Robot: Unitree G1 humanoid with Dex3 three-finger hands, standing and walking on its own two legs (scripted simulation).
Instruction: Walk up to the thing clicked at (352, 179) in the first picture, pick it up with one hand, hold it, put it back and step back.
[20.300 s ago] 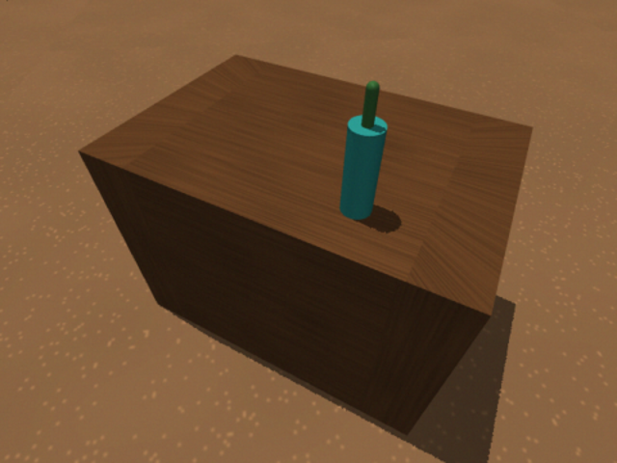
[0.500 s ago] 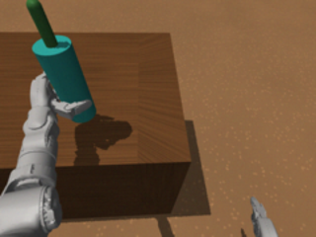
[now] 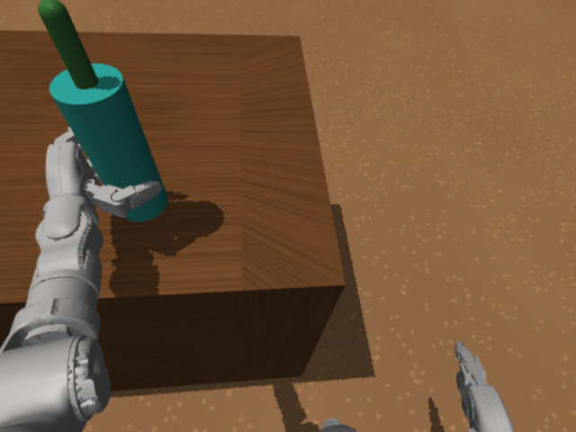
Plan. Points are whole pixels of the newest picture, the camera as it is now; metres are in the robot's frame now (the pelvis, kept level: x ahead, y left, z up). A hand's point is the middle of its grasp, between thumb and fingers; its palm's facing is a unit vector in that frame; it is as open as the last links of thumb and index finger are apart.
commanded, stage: lower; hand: left
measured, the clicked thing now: (109, 129) +0.48 +0.18 +0.16
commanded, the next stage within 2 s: loosen in 0.60 s
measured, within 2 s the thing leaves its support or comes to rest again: rests again in 0.60 s
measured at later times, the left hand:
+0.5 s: hand (130, 182) +0.49 +0.18 +0.06, palm faces +0.13 -0.99 -0.01, open 10.4 cm
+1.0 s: hand (130, 187) +0.48 +0.18 +0.06, palm faces +0.15 -0.99 +0.01, open 11.8 cm
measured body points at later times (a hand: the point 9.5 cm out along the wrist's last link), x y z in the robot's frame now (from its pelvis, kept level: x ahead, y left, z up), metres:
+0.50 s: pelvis +0.01 +0.00 -0.01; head +0.10 +0.02 +0.43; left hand +0.47 +0.23 +0.07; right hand +0.16 -0.26 -0.04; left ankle +0.01 +0.13 -0.68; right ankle +0.01 -0.15 -0.68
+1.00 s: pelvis -0.01 +0.00 -0.01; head +0.09 +0.02 +0.42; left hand +0.46 +0.23 +0.06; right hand +0.15 -0.26 -0.03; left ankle +0.01 +0.13 -0.68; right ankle +0.01 -0.15 -0.68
